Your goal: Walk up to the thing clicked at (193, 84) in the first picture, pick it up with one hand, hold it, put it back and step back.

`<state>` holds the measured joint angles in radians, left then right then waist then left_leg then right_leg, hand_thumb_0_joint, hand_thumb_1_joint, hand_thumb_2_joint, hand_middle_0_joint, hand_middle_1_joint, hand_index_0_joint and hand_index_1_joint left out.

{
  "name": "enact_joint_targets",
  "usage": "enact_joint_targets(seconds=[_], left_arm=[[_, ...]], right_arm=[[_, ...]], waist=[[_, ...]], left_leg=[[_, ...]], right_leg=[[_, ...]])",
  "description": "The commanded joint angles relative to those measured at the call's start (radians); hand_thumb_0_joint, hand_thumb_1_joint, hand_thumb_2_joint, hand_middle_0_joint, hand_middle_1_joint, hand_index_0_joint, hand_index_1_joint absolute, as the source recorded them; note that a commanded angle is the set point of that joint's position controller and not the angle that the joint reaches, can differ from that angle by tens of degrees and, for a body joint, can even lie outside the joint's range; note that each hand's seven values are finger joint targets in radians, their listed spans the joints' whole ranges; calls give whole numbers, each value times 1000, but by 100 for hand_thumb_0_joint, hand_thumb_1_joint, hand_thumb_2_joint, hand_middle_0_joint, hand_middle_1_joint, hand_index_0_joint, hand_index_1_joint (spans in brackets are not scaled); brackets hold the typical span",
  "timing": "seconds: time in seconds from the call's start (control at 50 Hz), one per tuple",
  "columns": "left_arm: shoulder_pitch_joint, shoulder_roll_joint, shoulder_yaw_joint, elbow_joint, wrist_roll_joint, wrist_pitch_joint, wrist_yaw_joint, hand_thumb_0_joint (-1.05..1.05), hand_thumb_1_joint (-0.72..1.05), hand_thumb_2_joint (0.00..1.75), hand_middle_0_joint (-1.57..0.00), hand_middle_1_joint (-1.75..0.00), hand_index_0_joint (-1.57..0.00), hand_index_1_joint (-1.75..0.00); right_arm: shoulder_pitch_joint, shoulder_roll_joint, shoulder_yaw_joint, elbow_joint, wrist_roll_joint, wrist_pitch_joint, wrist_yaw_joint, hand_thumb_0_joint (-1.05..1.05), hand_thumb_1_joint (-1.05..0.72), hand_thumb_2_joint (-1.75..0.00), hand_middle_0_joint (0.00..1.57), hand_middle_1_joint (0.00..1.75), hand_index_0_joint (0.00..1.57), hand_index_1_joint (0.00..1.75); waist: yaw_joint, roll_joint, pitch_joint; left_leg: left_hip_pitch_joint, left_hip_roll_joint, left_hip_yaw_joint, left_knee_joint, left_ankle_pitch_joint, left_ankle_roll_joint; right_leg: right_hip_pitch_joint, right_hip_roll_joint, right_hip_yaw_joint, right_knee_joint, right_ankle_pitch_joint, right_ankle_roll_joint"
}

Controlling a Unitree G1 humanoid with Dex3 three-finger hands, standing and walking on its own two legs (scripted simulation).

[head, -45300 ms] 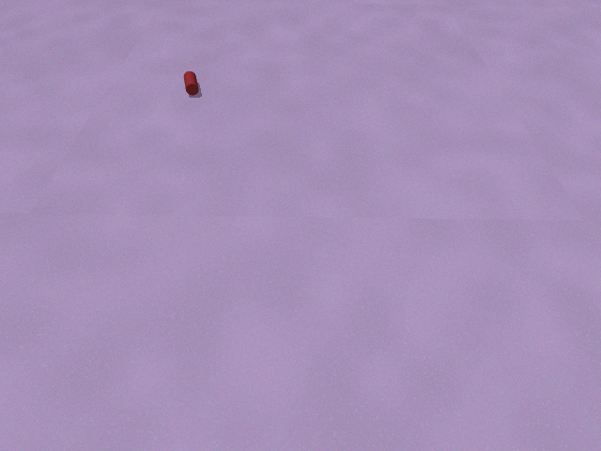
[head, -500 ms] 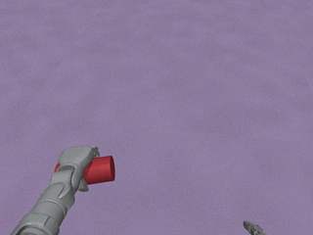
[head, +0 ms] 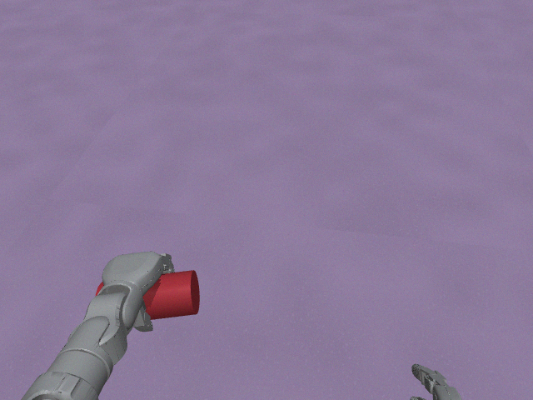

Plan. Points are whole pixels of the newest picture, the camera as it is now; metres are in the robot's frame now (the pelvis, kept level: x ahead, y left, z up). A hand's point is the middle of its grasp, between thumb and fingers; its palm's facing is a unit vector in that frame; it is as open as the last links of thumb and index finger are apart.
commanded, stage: hold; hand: left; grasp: from above
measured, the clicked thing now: (150, 297) +0.30 +0.22 -0.07
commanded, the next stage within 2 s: crouch in 0.92 s
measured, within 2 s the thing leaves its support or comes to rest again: neither
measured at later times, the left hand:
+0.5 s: hand (140, 300) +0.28 +0.22 -0.03, palm faces -0.45 -0.08 -0.89, open 10.3 cm
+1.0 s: hand (140, 295) +0.29 +0.22 -0.03, palm faces -0.44 -0.08 -0.89, open 10.3 cm
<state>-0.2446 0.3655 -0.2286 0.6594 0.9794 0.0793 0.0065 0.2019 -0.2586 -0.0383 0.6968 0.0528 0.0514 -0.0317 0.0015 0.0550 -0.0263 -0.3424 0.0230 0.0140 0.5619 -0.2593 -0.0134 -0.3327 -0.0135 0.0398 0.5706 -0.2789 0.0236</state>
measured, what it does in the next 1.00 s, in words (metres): stands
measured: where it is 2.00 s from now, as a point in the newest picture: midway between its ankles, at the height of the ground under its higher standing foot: outside the picture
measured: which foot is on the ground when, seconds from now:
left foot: down 0.00-1.00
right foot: down 0.00-1.00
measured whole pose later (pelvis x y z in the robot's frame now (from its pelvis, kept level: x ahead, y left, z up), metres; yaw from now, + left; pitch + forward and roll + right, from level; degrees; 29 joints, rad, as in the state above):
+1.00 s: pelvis +0.00 +0.00 +0.01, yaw +0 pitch +1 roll +0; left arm -0.24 0.37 -0.23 0.62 0.98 0.07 -0.03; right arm 0.19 -0.25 -0.03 0.70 0.06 0.06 -0.04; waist 0.02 0.06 -0.01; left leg -0.28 0.02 0.02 0.49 -0.23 -0.01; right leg -0.27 -0.02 0.04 0.50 -0.25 0.02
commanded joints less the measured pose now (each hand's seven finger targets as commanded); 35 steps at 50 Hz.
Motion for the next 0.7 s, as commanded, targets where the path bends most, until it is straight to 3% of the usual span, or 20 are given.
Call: enact_joint_targets(seconds=[0.0, 0.2, 0.3, 0.36, 0.5, 0.54, 0.62, 0.68], left_arm=[[-370, 219, 120, -225, 5, -4, 46, 0, 69, 82, -100, -82, -103, -79], [-343, 212, 115, -247, 7, 0, 26, 0, 65, 80, -97, -82, -100, -79], [-336, 209, 108, -264, -9, 3, 10, 0, 66, 79, -97, -83, -100, -79], [-297, 191, 90, -253, -3, 4, -10, 0, 65, 79, -95, -84, -99, -80], [-356, 230, 128, -283, 9, -9, 4, 0, 63, 81, -94, -86, -98, -82], [-336, 199, 105, -253, 12, -4, 13, 0, 67, 81, -96, -86, -100, -82], [-352, 223, 128, -261, 14, 1, 32, 0, 67, 84, -98, -86, -101, -83], [-335, 201, 104, -226, 16, 5, 24, 0, 68, 86, -99, -88, -102, -85]], right_arm=[[-80, -126, -40, -138, 4, -44, -10, 0, -89, -90, 20, 30, 20, 30], [-97, -121, -35, -139, 7, -46, -13, 0, -90, -90, 20, 30, 20, 30], [-114, -121, -31, -151, 9, -49, -15, 0, -89, -90, 20, 30, 20, 30], [-118, -119, -29, -155, 12, -46, -17, 0, -90, -90, 20, 30, 20, 30], [-110, -116, -27, -150, 10, -46, -20, 0, -90, -90, 20, 30, 20, 30], [-106, -117, -28, -145, 8, -45, -19, 0, -89, -90, 20, 30, 20, 30], [-115, -118, -30, -143, 8, -42, -16, 0, -90, -90, 20, 30, 20, 30], [-118, -116, -30, -141, 8, -41, -15, 0, -90, -90, 20, 30, 20, 30]], waist=[[0, -35, -245], [6, -33, -255], [8, -36, -210], [7, -64, -211], [13, -35, -264], [1, -39, -248], [15, -21, -242], [12, -48, -221]], left_leg=[[139, -36, 17, -77, 141, 20], [174, -35, 20, -92, 186, 20], [161, -34, 20, -117, 121, 20], [166, -36, 23, -114, 148, 26], [190, -39, 27, -109, 194, 24], [197, -36, 27, -110, 202, 22], [187, -37, 27, -118, 181, 19], [178, -34, 24, -121, 167, 22]], right_leg=[[51, 40, -24, -105, 130, -23], [77, 41, -28, -115, 168, -23], [67, 40, -27, -139, 107, -25], [70, 38, -28, -139, 132, -21], [101, 38, -25, -131, 177, -22], [86, 40, -28, -131, 183, -24], [93, 39, -29, -138, 162, -26], [87, 39, -32, -146, 144, -25]])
